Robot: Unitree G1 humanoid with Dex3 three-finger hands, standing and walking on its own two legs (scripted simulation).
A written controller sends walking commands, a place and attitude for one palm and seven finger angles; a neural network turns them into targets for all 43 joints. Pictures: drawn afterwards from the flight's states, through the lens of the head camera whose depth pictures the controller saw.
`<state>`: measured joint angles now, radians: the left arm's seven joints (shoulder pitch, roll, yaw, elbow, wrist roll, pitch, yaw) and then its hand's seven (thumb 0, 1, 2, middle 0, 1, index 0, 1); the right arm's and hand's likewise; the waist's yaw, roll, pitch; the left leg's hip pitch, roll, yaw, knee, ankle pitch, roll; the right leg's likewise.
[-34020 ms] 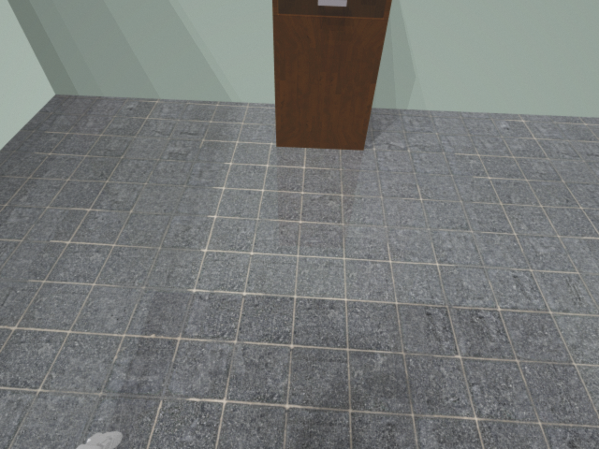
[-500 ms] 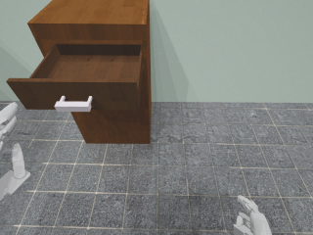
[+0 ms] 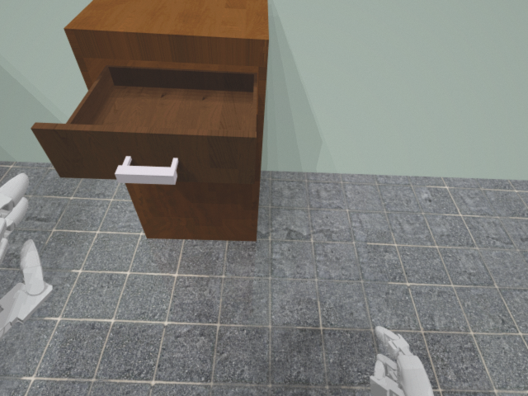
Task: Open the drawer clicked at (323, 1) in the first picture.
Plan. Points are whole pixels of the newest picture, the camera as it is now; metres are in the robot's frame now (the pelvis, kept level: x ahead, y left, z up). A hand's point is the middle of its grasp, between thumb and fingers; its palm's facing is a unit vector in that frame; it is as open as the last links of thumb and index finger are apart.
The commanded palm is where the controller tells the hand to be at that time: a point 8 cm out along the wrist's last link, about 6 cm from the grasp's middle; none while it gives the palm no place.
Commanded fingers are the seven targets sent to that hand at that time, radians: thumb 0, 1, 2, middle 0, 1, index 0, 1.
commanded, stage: stop stepping back and stand still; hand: left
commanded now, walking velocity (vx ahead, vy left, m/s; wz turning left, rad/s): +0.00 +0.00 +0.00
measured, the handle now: (149, 168) +0.54 +0.28 -0.01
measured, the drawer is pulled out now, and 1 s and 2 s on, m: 0.30 0.30 0.30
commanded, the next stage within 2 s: let the arm hang, fingers relaxed in 0.30 s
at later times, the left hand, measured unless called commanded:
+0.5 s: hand (87, 325) +0.20 +0.25 +0.03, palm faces +0.19 -0.86 -0.47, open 7.4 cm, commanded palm none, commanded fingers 0.00 0.90 0.90 -0.20 -0.30 -0.20 -0.30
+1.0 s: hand out of the picture -0.05 +0.17 -0.17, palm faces +0.01 -0.97 -0.24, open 7.3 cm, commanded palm none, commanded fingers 0.00 0.90 0.90 -0.20 -0.30 -0.20 -0.30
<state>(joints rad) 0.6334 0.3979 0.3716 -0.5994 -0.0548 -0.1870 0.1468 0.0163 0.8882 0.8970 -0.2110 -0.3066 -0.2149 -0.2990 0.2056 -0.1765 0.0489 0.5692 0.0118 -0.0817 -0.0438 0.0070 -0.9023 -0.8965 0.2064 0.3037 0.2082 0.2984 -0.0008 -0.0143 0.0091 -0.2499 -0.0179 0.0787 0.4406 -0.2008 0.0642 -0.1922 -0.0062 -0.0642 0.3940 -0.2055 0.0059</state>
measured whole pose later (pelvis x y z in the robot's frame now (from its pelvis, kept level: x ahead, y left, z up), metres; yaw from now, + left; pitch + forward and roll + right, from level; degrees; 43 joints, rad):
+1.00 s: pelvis -0.01 -0.02 +0.00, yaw +0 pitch -1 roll -1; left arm 0.36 0.20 -0.01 1.09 0.01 0.02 0.02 0.01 0.92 0.90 -0.20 -0.30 -0.20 -0.30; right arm 0.31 -0.18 0.01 1.07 -0.01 0.03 -0.02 0.00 -0.91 -0.90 0.20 0.30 0.20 0.30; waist 0.00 0.02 0.07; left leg -0.22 0.00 0.07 0.42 -0.18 0.04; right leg -0.18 0.01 -0.07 0.40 -0.20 -0.03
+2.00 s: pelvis +0.02 -0.03 +0.00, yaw -1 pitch -1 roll +0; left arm 0.28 0.16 0.01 1.12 0.01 -0.01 0.04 0.01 0.91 0.90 -0.20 -0.30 -0.20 -0.30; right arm 0.26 -0.15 -0.01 1.12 -0.01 0.00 -0.03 0.00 -0.91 -0.90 0.20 0.30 0.20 0.30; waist 0.00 0.01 0.05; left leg -0.15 0.00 0.08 0.37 -0.20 0.02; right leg -0.12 0.02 -0.06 0.36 -0.23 -0.04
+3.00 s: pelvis +0.03 -0.03 +0.01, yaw -1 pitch -1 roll +0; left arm 0.18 0.25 0.02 1.12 0.01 -0.01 0.02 0.01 0.91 0.90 -0.20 -0.30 -0.20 -0.30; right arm 0.17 -0.25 -0.01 1.12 -0.01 0.00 -0.02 0.00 -0.91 -0.90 0.20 0.30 0.21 0.30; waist -0.01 0.00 0.06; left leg -0.11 0.00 0.08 0.31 -0.18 0.02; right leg -0.07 0.02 -0.06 0.30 -0.21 -0.03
